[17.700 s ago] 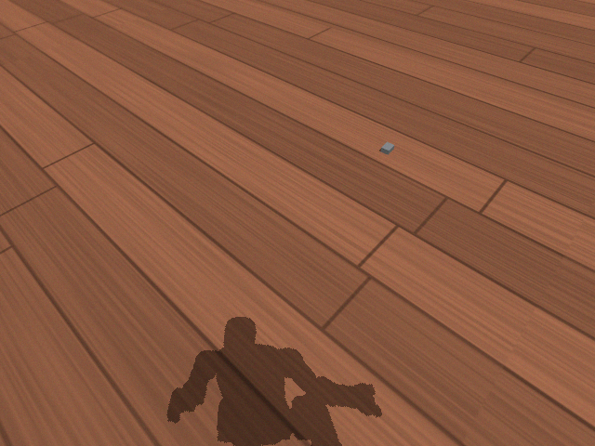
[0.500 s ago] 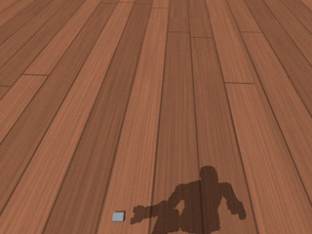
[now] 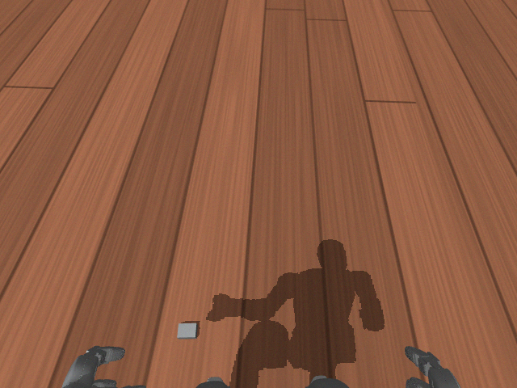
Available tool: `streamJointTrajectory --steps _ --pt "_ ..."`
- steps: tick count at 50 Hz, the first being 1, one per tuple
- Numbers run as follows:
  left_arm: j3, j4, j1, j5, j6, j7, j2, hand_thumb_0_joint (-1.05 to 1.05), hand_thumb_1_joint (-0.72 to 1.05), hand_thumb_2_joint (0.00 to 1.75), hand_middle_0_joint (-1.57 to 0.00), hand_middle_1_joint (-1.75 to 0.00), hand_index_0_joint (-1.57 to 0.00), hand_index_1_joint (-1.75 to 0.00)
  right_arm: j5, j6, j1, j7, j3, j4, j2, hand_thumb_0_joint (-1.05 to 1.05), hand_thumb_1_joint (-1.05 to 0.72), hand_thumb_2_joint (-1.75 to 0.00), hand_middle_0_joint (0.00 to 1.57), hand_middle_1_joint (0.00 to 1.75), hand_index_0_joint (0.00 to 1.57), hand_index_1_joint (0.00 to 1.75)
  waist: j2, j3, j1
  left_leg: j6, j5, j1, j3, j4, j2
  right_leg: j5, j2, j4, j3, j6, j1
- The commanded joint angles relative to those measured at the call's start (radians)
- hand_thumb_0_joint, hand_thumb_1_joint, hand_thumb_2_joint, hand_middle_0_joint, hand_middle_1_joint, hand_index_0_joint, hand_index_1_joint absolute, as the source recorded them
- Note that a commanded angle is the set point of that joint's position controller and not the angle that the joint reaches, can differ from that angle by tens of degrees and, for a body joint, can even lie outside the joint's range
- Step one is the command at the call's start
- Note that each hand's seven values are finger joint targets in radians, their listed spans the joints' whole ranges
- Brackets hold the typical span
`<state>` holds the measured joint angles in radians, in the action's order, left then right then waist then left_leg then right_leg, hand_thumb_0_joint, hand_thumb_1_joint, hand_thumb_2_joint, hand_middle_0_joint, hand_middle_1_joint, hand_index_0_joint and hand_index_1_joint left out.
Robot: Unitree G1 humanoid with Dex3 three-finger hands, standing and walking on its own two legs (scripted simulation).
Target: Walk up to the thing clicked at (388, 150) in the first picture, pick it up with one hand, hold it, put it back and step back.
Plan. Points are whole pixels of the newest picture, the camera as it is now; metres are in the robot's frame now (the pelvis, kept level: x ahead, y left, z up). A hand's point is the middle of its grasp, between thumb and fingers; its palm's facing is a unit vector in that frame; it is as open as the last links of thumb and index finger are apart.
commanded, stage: rise first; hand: left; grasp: from above
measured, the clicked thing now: (187, 331) +0.36 +0.26 -0.73
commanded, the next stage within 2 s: none
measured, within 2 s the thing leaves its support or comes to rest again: neither
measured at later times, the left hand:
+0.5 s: hand out of the picture +0.13 +0.28 -0.26, palm faces -0.29 -0.79 -0.55, open 12.8 cm
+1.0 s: hand (146, 361) +0.23 +0.31 -0.47, palm faces -0.48 -0.33 -0.81, open 12.3 cm
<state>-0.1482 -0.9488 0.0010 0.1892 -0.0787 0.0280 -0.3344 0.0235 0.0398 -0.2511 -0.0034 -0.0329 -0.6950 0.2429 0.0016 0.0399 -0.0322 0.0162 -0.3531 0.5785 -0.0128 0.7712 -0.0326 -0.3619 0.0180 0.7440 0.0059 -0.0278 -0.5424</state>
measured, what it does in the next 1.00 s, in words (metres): lowers itself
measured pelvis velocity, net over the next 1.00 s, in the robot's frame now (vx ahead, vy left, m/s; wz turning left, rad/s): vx -0.08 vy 0.00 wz -0.06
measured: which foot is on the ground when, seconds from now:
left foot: down 0.00-1.00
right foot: down 0.00-1.00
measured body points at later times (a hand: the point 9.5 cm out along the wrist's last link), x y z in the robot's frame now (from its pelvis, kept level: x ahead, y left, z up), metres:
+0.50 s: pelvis -0.02 +0.01 -0.12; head +0.10 +0.03 +0.31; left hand +0.14 +0.32 -0.23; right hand +0.18 -0.24 -0.21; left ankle +0.02 +0.13 -0.71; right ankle +0.00 -0.14 -0.71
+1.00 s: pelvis -0.08 +0.00 -0.32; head +0.13 +0.02 +0.08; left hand +0.26 +0.32 -0.42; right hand +0.07 -0.27 -0.46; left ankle +0.01 +0.13 -0.71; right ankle +0.00 -0.14 -0.71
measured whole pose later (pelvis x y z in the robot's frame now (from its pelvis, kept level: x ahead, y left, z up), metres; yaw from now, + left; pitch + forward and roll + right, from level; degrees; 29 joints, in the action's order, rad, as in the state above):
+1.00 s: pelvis -0.08 +0.00 -0.32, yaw -4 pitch +33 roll -5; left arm -0.18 -0.84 0.34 0.88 0.27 -0.14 -0.56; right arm -0.04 0.11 -0.07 0.07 -0.07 -0.71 0.28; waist 0.00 0.12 0.00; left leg 0.04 -0.66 2.03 -0.12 2.11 -0.02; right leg -0.69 -0.02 2.08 -0.02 -0.04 -1.97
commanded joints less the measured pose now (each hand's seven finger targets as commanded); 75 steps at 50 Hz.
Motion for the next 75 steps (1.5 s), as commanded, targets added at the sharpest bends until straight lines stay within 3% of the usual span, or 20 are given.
streamJointTrajectory --steps 1,10,15,19,21,23,24,28,33,35,40,43,49,54,57,58,60,64,72,75 --pt "-0.075 0.174 -0.028 0.04 0.009 -0.025 -0.195 0.0 -0.35 0.77 -0.35 -0.83 -0.33 -0.84 -0.008 0.064 0.011 0.0 -0.072 0.158 0.168 0.0 -0.91 -0.9 0.2 0.3 0.2 0.3 -0.02 0.21 0.026 -0.017 0.155 0.024 0.023 0.05 0.031 0.124 -0.032 0.056 -0.044 0.042 -0.063" --pt "-0.087 0.467 -0.168 0.099 0.017 -0.043 -0.19 0.0 -0.37 0.78 -0.38 -0.77 -0.35 -0.8 -0.016 0.109 0.051 -0.007 -0.077 0.242 0.151 0.0 -0.93 -0.91 0.2 0.3 0.2 0.3 -0.069 0.299 0.015 -0.019 0.033 0.174 -0.004 0.207 0.012 0.014 -0.033 0.241 -0.043 0.045 -0.27" --pt "-0.081 0.537 -0.261 0.127 -0.017 -0.043 -0.18 0.0 -0.36 0.76 -0.38 -0.78 -0.37 -0.8 -0.019 0.126 0.049 -0.007 -0.075 0.24 0.149 0.0 -0.95 -0.91 0.2 0.3 0.2 0.3 -0.081 0.354 0.015 -0.018 0.054 0.245 -0.018 0.303 0.008 0.023 -0.032 0.351 -0.048 0.046 -0.372" --pt "-0.072 0.612 -0.166 0.165 -0.007 -0.045 -0.204 0.0 -0.36 0.75 -0.4 -0.76 -0.38 -0.78 -0.017 0.146 0.09 -0.003 -0.074 0.26 0.156 0.0 -0.96 -0.92 0.2 0.3 0.2 0.3 -0.078 0.358 -0.003 -0.021 -0.011 0.349 -0.032 0.389 0.009 -0.027 -0.029 0.436 -0.045 0.046 -0.491" --pt "-0.061 0.563 -0.132 0.203 0.013 -0.044 -0.204 0.0 -0.34 0.75 -0.4 -0.75 -0.38 -0.77 -0.018 0.158 0.104 0.001 -0.074 0.255 0.16 0.0 -0.96 -0.92 0.2 0.3 0.2 0.3 -0.073 0.347 -0.013 -0.022 -0.063 0.427 -0.03 0.446 0.015 -0.071 -0.029 0.489 -0.042 0.046 -0.571" --pt "-0.077 0.525 -0.135 0.239 0.045 -0.048 -0.227 0.0 -0.31 0.74 -0.39 -0.76 -0.38 -0.77 -0.019 0.165 0.095 0.004 -0.075 0.239 0.161 0.0 -0.94 -0.91 0.2 0.3 0.2 0.3 -0.059 0.394 0.005 -0.024 -0.041 0.483 -0.021 0.513 0.023 -0.05 -0.025 0.542 -0.04 0.046 -0.594" --pt "-0.056 0.515 -0.121 0.263 0.064 -0.047 -0.215 0.0 -0.3 0.73 -0.38 -0.78 -0.38 -0.78 -0.021 0.171 0.1 0.008 -0.078 0.234 0.17 0.0 -0.94 -0.91 0.2 0.3 0.2 0.3 -0.069 0.415 0.0 -0.019 -0.035 0.496 -0.033 0.531 0.02 -0.051 -0.027 0.585 -0.043 0.048 -0.641" --pt "-0.06 0.444 -0.008 0.355 0.158 -0.063 -0.267 0.0 -0.27 0.73 -0.4 -0.76 -0.39 -0.77 -0.021 0.182 0.12 0.023 -0.082 0.209 0.188 0.0 -0.92 -0.91 0.2 0.3 0.2 0.3 -0.099 0.473 0.006 -0.014 -0.049 0.585 -0.049 0.64 0.021 -0.076 -0.028 0.717 -0.046 0.052 -0.8" --pt "-0.106 0.387 0.098 0.47 0.254 -0.122 -0.366 0.0 -0.26 0.75 -0.35 -0.8 -0.35 -0.8 -0.028 0.175 0.124 0.04 -0.092 0.169 0.205 0.0 -0.91 -0.9 0.2 0.3 0.2 0.3 -0.11 0.598 0.043 -0.019 -0.023 0.697 -0.03 0.805 0.028 -0.063 -0.032 0.853 -0.042 0.052 -0.917" --pt "-0.104 0.336 0.134 0.511 0.272 -0.142 -0.376 0.0 -0.28 0.76 -0.35 -0.81 -0.35 -0.81 -0.034 0.167 0.121 0.046 -0.094 0.155 0.208 0.0 -0.93 -0.91 0.2 0.3 0.2 0.3 -0.087 0.636 0.033 -0.024 -0.01 0.761 -0.018 0.875 0.033 -0.047 -0.036 0.893 -0.046 0.05 -0.933" --pt "-0.131 0.307 0.272 0.579 0.318 -0.173 -0.456 0.0 -0.25 0.73 -0.4 -0.75 -0.4 -0.75 -0.048 0.145 0.113 0.058 -0.11 0.117 0.219 0.0 -0.94 -0.91 0.2 0.3 0.2 0.3 -0.074 0.701 0.051 -0.031 -0.092 0.868 -0.007 0.983 0.031 -0.109 -0.041 0.967 -0.054 0.047 -1.005" --pt "-0.12 0.306 0.355 0.621 0.339 -0.186 -0.478 0.0 -0.28 0.77 -0.37 -0.76 -0.37 -0.76 -0.052 0.13 0.099 0.062 -0.114 0.098 0.221 0.0 -0.94 -0.91 0.2 0.3 0.2 0.3 -0.082 0.751 0.047 -0.032 -0.107 0.9 -0.005 1.038 0.03 -0.12 -0.045 1.013 -0.06 0.049 -1.039" --pt "-0.151 0.208 0.47 0.704 0.378 -0.22 -0.567 0.0 -0.28 0.78 -0.37 -0.72 -0.36 -0.74 -0.06 0.096 0.075 0.067 -0.108 0.064 0.229 0.0 -0.94 -0.91 0.2 0.3 0.2 0.3 -0.079 0.73 0.053 -0.042 -0.218 1.018 -0.003 1.109 0.034 -0.227 -0.054 1.079 -0.084 0.05 -1.124" --pt "-0.111 0.131 0.553 0.759 0.417 -0.25 -0.552 0.0 -0.27 0.81 -0.33 -0.71 -0.32 -0.72 -0.073 0.068 0.063 0.077 -0.1 0.038 0.234 0.0 -0.9 -0.9 0.2 0.3 0.2 0.3 -0.08 0.654 0.016 -0.046 -0.295 1.087 -0.023 1.15 0.035 -0.288 -0.059 1.134 -0.11 0.052 -1.232" --pt "-0.127 0.097 0.585 0.801 0.44 -0.277 -0.601 0.0 -0.27 0.82 -0.31 -0.72 -0.3 -0.73 -0.081 0.052 0.06 0.085 -0.092 0.023 0.238 0.0 -0.89 -0.9 0.2 0.3 0.2 0.3 -0.119 0.653 0.031 -0.041 -0.299 1.097 -0.03 1.172 0.035 -0.292 -0.061 1.18 -0.119 0.057 -1.273" --pt "-0.111 0.074 0.597 0.812 0.446 -0.285 -0.579 0.0 -0.26 0.81 -0.31 -0.7 -0.3 -0.72 -0.086 0.047 0.054 0.088 -0.093 0.02 0.244 0.0 -0.89 -0.9 0.2 0.3 0.2 0.3 -0.117 0.647 0.011 -0.041 -0.287 1.088 -0.04 1.18 0.034 -0.276 -0.06 1.194 -0.127 0.056 -1.296" --pt "-0.12 0.047 0.637 0.85 0.459 -0.307 -0.615 0.0 -0.26 0.81 -0.32 -0.69 -0.31 -0.7 -0.093 0.036 0.045 0.093 -0.087 0.004 0.243 0.0 -0.89 -0.9 0.2 0.3 0.2 0.3 -0.147 0.646 0.013 -0.039 -0.271 1.112 -0.029 1.205 0.039 -0.263 -0.062 1.214 -0.125 0.06 -1.312" --pt "-0.11 -0.008 0.669 0.899 0.469 -0.347 -0.615 0.0 -0.25 0.81 -0.34 -0.65 -0.32 -0.66 -0.111 0.015 0.045 0.102 -0.083 -0.006 0.244 0.0 -0.89 -0.9 0.2 0.3 0.2 0.3 -0.144 0.646 0.003 -0.039 -0.254 1.124 -0.024 1.24 0.044 -0.257 -0.062 1.234 -0.13 0.061 -1.347" --pt "-0.093 -0.086 0.761 0.979 0.473 -0.415 -0.634 0.0 -0.2 0.75 -0.36 -0.63 -0.35 -0.65 -0.136 0.001 0.077 0.112 -0.077 -0.024 0.255 0.0 -0.89 -0.9 0.2 0.3 0.2 0.3 -0.181 0.613 -0.009 -0.036 -0.316 1.153 -0.038 1.267 0.046 -0.301 -0.061 1.293 -0.151 0.06 -1.442" --pt "-0.083 -0.105 0.785 1.002 0.473 -0.433 -0.631 0.0 -0.19 0.74 -0.37 -0.62 -0.36 -0.64 -0.146 0.001 0.081 0.114 -0.07 -0.037 0.249 0.0 -0.89 -0.9 0.2 0.3 0.2 0.3 -0.198 0.622 -0.012 -0.037 -0.283 1.154 -0.028 1.294 0.049 -0.28 -0.058 1.307 -0.148 0.057 -1.441"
